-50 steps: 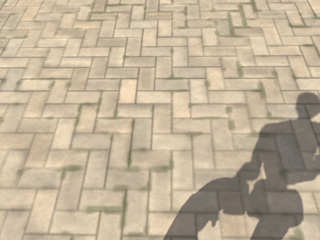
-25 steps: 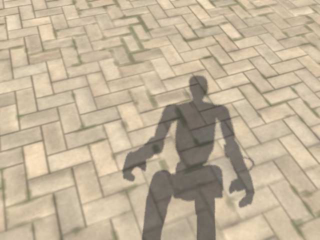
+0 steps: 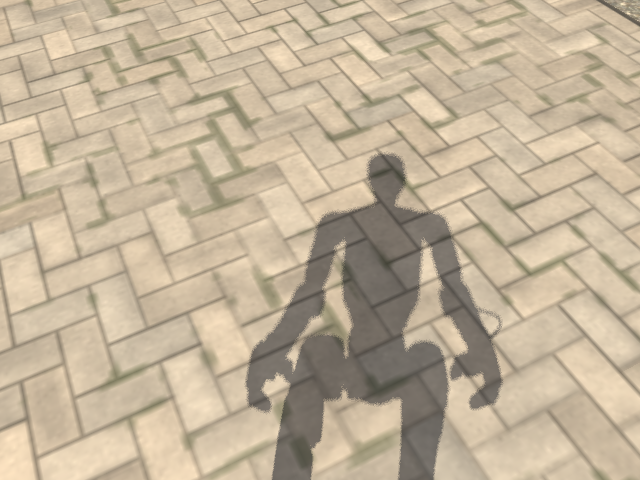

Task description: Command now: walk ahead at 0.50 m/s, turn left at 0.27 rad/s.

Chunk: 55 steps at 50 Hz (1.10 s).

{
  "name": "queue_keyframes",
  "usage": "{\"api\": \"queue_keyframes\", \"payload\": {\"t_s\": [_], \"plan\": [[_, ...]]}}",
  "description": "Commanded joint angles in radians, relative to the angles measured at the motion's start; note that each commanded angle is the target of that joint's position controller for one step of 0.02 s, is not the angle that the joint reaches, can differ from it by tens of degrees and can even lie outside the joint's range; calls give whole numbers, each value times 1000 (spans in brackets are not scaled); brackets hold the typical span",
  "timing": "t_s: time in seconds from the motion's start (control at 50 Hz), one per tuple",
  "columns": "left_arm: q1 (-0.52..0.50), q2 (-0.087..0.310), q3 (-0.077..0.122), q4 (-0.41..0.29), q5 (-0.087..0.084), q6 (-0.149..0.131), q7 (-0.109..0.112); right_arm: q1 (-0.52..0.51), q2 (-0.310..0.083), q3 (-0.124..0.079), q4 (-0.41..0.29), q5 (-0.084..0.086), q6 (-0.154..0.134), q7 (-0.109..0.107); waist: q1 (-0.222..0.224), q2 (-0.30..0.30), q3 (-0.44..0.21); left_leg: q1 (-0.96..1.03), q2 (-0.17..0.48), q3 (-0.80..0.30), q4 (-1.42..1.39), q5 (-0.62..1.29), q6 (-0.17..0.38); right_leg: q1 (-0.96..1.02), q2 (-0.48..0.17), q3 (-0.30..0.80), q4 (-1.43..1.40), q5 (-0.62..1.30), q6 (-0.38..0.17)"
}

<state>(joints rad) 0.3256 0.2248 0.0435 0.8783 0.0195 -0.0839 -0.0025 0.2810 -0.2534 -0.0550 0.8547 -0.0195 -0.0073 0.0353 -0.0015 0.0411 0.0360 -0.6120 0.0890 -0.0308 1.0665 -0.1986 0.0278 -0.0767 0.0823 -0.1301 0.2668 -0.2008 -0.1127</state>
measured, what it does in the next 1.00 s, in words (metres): walks ahead, turning left: left foot, then right foot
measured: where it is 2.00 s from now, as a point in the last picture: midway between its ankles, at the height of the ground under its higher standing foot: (158, 325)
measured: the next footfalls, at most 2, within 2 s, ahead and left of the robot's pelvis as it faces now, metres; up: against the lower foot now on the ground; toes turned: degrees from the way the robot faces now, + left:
left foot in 0.30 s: +0.30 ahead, +0.11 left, +0.00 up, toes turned +14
right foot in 0.80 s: +0.65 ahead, +0.04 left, +0.00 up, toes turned +30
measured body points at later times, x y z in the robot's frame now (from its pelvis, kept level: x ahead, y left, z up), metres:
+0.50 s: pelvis +0.27 +0.06 -0.01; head +0.29 +0.07 +0.44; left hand +0.32 +0.34 -0.12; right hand +0.39 -0.20 -0.13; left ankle +0.26 +0.10 -0.75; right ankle +0.31 -0.10 -0.66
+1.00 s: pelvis +0.54 +0.10 +0.00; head +0.57 +0.09 +0.45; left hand +0.48 +0.38 -0.11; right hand +0.78 -0.08 -0.13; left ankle +0.45 +0.18 -0.66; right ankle +0.61 +0.02 -0.75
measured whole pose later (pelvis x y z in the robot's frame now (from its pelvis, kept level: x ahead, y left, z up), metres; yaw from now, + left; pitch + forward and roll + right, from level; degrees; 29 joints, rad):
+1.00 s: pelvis +0.54 +0.10 +0.00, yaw +35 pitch +1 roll -1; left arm 0.26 0.26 0.03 0.76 0.03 -0.08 0.00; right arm 0.26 -0.32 -0.07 0.75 -0.03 0.00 0.04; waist 0.00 0.06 0.03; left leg -0.51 -0.01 -0.03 1.14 -0.31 0.05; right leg -0.23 0.01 -0.10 0.40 -0.19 -0.04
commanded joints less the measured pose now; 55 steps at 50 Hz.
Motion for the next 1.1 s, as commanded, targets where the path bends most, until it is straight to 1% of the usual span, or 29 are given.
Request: {"api": "queue_keyframes", "payload": {"t_s": [0.02,0.1,0.18,0.24,0.26,0.28,0.3,0.32,0.34,0.36,0.38,0.4,0.42,0.46,0.5,0.6,0.66,0.7,0.74,0.78,0.8,0.82,0.84,0.86,0.88,0.9,0.94,1.0,1.1], "plan": [[14,104,20,-34,-4,-26,4,-10,-48,-15,-41,0,1,5,-2,-94,38,-76,2,-9,-60,124,-4,-6,-270,97,-153,352,-19],[50,101,13,-8,-5,-28,15,-125,-26,-1,-76,-6,-7,13,24,-97,62,-78,-14,60,-244,221,2,53,-269,14,-142,457,0],[123,113,10,35,0,-17,32,-225,-11,14,-125,-12,-12,23,53,-95,77,-57,-50,154,-395,176,48,175,-298,-45,-74,669,14],[104,161,17,41,5,-6,47,-149,-37,5,-117,-14,-9,15,1,-143,5,85,-139,215,-423,29,113,239,-319,-87,114,1100,34],[85,180,22,37,9,2,50,-71,-56,-4,-99,-16,-9,10,-38,-156,-38,169,-165,215,-431,-26,140,232,-328,-93,237,1169,31],[70,194,27,28,13,10,49,33,-86,-19,-70,-19,-15,5,-85,-152,-98,296,-184,191,-470,-62,169,189,-332,-89,405,1112,22],[28,201,29,8,5,12,42,172,-128,-41,-32,-30,-24,-5,-169,-98,-163,508,-156,108,-579,-40,214,45,-299,-104,663,876,29],[47,105,8,-42,-1,3,28,210,-244,-75,-26,-30,-21,-21,-138,86,-232,762,112,-264,-597,-34,313,-284,-173,-104,1015,136,62],[22,110,12,-97,-5,-7,12,166,-287,-85,-43,-3,-13,-15,-98,140,-294,901,254,-740,-740,31,454,-589,0,99,1248,-328,85],[-61,126,9,-113,6,-19,5,124,-248,-79,-42,16,-8,-20,-100,6,-170,812,237,-599,-779,13,416,-687,-93,201,1220,-222,78],[-73,130,7,-123,-4,-31,1,80,-191,-64,-44,17,-8,-24,-64,-46,-68,672,209,-490,-807,60,369,-666,-130,186,1133,-141,81],[-60,128,9,-112,-2,-30,3,36,-147,-51,-48,12,-12,-26,-15,-101,-6,560,154,-396,-825,154,315,-613,-160,178,1039,-115,89],[-47,122,6,-113,15,-12,3,10,-127,-43,-51,18,-19,-31,15,-96,8,485,103,-322,-835,237,290,-555,-175,177,981,-110,108],[-24,103,2,-116,33,26,-4,15,-129,-39,-53,21,-41,-29,35,-55,-19,429,49,-244,-843,358,276,-492,-180,158,910,-101,138],[-63,93,-2,-139,32,43,-10,44,-160,-47,-48,21,-52,-27,32,-32,-22,412,17,-208,-848,410,264,-508,-180,135,827,-54,159],[-272,89,-11,-215,23,45,-17,136,-169,-51,-45,21,-44,-30,-51,27,-6,486,-18,-221,-829,383,208,-582,-161,123,558,127,179],[-361,95,-18,-249,15,35,-22,180,-181,-55,-49,13,-40,-35,-90,35,-11,564,-1,-261,-788,410,203,-588,-131,127,438,164,170],[-390,107,-19,-268,11,26,-22,183,-191,-57,-59,6,-39,-40,-95,39,-12,596,20,-297,-751,442,195,-558,-112,137,372,150,155],[-330,135,-12,-261,7,16,-18,134,-207,-61,-80,1,-42,-47,-51,50,-20,572,36,-331,-708,459,161,-429,-96,157,293,104,130],[-131,179,8,-204,7,3,-2,73,-222,-63,-97,3,-50,-40,50,25,-97,505,-11,-317,-524,568,118,-146,-54,139,213,58,94],[4,225,24,-181,22,-10,12,74,-186,-52,-105,13,-58,-29,112,-48,-194,413,-81,-260,-302,459,92,69,-154,229,175,5,57],[117,306,40,-190,48,-9,29,122,-81,-24,-140,36,-64,-29,122,-207,-336,213,-177,-144,-6,-12,65,308,-438,555,126,-182,-2],[62,343,54,-185,34,9,24,199,-103,-24,-169,28,-56,-28,39,-389,-374,8,-232,-83,150,-372,57,335,-549,961,-5,-249,-99],[-20,230,35,-206,25,18,20,165,-158,-31,-124,2,-36,-36,23,-169,-211,-49,-138,-96,222,-279,60,200,-510,840,0,-366,-89],[-68,155,17,-209,16,19,15,96,-156,-30,-127,-5,-31,-23,28,-75,-104,-33,-108,-78,186,-194,53,72,-447,666,-14,-303,-68],[-88,132,9,-202,19,17,13,78,-135,-28,-131,-4,-27,-14,9,-86,-58,-5,-79,-68,141,-155,43,-5,-396,532,-40,-175,-41],[-63,131,8,-172,11,1,14,73,-119,-25,-132,-20,-4,4,-5,-149,-27,30,-50,-48,110,-125,26,-72,-341,367,-67,8,-22],[-27,144,17,-148,-3,-24,3,17,-104,-20,-163,-18,10,19,-9,-144,-31,-22,-39,-40,98,-61,14,-53,-349,261,-97,164,-43],[15,152,26,-114,0,-22,-1,-137,-80,-8,-218,-15,11,32,15,-127,7,-113,-23,-4,-67,91,-7,-6,-330,100,-121,250,-42]]}}
Velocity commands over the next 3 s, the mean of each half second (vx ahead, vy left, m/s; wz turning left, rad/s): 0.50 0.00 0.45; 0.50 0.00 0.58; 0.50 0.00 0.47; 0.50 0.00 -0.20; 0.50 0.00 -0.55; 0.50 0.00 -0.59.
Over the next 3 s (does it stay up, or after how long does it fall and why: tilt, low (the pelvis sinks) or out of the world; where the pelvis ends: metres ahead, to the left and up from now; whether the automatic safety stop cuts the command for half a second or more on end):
stays up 1.39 0.71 -0.03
